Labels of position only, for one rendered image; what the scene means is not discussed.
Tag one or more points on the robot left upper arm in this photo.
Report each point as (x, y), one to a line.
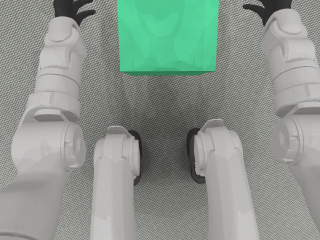
(44, 153)

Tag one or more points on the robot right forearm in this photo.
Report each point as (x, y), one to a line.
(292, 64)

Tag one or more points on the robot right thigh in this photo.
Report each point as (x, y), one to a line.
(231, 214)

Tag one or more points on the robot left thigh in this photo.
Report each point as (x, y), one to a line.
(112, 213)

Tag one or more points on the robot right upper arm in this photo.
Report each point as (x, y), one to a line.
(296, 142)

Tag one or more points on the robot thigh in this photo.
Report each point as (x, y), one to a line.
(112, 213)
(231, 214)

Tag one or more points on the robot right hand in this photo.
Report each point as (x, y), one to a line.
(271, 6)

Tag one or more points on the robot left hand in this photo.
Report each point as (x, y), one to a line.
(69, 8)

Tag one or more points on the carton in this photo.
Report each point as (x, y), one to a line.
(167, 37)

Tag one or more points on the robot left forearm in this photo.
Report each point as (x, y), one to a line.
(58, 79)

